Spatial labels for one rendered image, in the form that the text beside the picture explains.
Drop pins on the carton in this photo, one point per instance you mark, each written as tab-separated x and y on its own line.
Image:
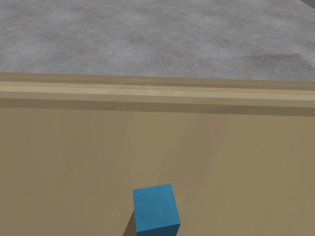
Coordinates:
156	212

